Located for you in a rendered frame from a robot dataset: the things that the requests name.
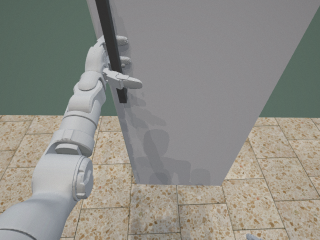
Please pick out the left robot upper arm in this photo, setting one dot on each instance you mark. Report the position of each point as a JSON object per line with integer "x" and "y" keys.
{"x": 60, "y": 181}

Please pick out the robot left hand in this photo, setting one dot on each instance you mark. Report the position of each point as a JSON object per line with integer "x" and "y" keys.
{"x": 97, "y": 61}

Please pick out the fridge door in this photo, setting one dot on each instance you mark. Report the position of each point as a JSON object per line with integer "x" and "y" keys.
{"x": 208, "y": 68}

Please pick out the robot left forearm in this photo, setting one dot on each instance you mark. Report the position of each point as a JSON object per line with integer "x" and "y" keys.
{"x": 79, "y": 123}

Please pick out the handle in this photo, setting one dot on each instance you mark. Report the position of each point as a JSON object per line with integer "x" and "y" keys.
{"x": 105, "y": 16}

